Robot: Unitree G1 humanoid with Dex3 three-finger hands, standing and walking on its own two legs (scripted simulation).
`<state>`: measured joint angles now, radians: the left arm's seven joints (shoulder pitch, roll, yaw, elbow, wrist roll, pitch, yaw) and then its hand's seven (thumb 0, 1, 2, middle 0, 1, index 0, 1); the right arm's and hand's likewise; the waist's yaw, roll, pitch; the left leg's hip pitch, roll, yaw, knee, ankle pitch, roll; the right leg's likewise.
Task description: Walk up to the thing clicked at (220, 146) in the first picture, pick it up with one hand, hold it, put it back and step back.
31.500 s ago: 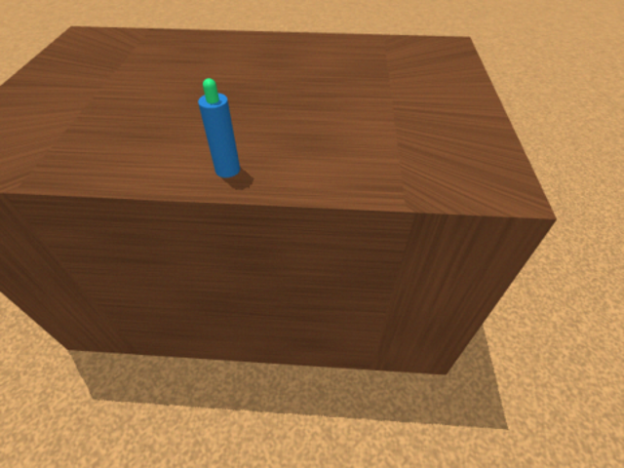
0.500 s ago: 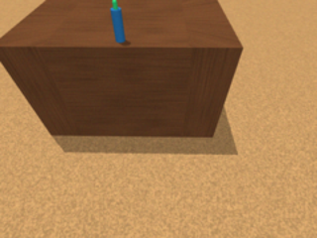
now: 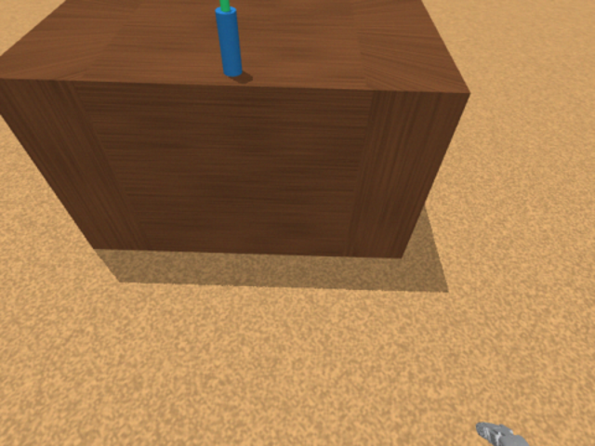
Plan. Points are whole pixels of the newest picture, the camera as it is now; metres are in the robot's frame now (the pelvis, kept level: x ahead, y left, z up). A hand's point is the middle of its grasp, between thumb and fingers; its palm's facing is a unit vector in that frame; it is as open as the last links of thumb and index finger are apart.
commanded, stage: step back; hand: left
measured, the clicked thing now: (228, 35) +1.02 +0.19 +0.07
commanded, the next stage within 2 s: stand in 0.08 s
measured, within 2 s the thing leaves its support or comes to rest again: neither
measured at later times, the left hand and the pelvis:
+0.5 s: hand out of the picture +0.07 +0.23 -0.15, palm faces -0.03 -0.94 -0.34, open 7.4 cm; pelvis -0.01 -0.02 +0.01, yaw +0 degrees
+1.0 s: hand out of the picture +0.07 +0.23 -0.14, palm faces -0.05 -0.94 -0.35, open 7.4 cm; pelvis -0.01 -0.02 +0.01, yaw -1 degrees
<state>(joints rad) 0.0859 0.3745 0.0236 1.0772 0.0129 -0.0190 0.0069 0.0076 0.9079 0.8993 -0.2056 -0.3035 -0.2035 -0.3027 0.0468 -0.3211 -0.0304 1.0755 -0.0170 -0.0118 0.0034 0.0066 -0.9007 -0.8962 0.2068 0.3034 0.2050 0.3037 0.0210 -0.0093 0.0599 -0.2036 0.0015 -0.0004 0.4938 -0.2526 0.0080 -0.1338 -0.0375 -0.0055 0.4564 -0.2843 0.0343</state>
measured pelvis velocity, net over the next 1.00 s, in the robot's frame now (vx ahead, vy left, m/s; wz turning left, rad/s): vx -0.01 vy -0.02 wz -0.01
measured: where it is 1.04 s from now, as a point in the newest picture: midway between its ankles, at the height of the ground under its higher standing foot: outside the picture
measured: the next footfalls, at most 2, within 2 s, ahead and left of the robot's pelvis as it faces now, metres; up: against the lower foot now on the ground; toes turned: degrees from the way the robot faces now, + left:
none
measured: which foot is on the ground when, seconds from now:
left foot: down 0.00-1.00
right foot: down 0.00-1.00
